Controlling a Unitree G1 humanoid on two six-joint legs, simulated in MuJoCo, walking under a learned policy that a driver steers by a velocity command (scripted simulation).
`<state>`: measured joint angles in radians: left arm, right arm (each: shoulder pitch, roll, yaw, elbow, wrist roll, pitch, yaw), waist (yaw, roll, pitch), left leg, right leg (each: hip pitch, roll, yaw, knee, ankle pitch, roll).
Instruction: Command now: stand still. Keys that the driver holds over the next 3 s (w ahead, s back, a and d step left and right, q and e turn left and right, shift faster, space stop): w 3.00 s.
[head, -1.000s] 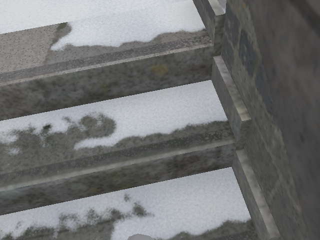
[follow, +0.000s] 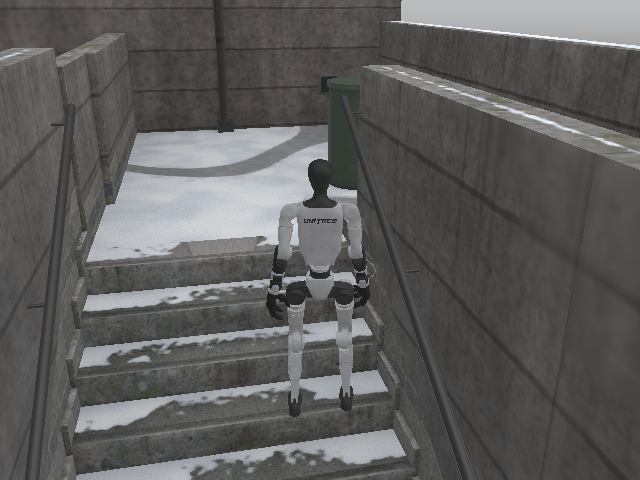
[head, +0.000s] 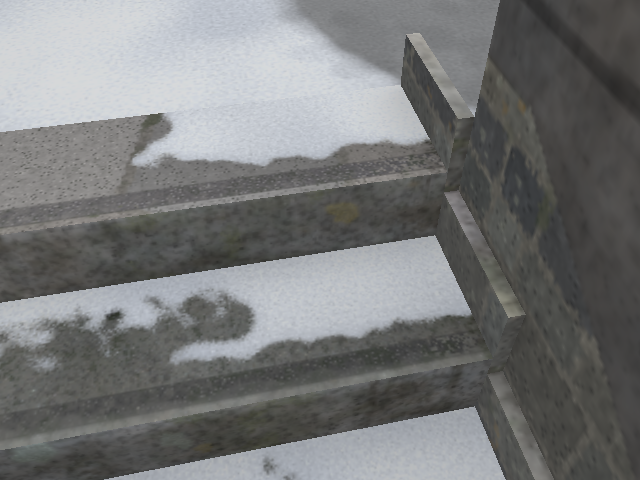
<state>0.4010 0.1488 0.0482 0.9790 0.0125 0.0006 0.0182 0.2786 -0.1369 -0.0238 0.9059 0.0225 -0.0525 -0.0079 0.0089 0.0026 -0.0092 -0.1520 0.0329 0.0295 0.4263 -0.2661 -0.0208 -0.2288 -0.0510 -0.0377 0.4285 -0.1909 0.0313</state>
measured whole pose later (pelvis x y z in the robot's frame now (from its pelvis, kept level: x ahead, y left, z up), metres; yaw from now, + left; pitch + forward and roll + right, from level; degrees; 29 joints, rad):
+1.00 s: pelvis +0.02 +0.00 -0.02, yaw +0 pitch +1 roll +1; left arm 0.23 0.18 -0.02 1.17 0.01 -0.04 -0.07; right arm 0.36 -0.14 0.02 1.13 0.03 -0.04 0.08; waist 0.02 0.00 -0.05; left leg -0.24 0.01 0.03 0.59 -0.37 -0.02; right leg -0.34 -0.08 -0.03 0.64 -0.32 0.03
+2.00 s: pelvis +0.01 +0.00 -0.01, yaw +0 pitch +1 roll +0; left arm 0.30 0.12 -0.05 1.20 0.00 -0.04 -0.07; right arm 0.42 -0.10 0.02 1.17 0.03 -0.03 0.08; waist 0.00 0.00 -0.03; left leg -0.24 0.03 0.03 0.60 -0.37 -0.02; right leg -0.33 -0.07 -0.04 0.62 -0.31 0.03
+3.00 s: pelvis +0.01 +0.00 -0.02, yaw +0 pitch +1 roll +1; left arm 0.31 0.12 -0.04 1.19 0.01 -0.05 -0.07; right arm 0.38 -0.12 0.02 1.18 0.03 -0.06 0.07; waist 0.01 0.00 -0.02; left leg -0.25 0.03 0.04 0.61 -0.38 -0.02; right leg -0.34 -0.08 -0.05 0.64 -0.31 0.03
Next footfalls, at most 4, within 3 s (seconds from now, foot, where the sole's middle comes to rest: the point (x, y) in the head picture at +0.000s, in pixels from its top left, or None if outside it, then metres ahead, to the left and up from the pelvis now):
none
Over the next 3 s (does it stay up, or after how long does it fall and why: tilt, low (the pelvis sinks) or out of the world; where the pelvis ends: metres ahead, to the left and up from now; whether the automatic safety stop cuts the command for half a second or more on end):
stays up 0.01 0.00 -0.02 its command is cut before an obstacle from the start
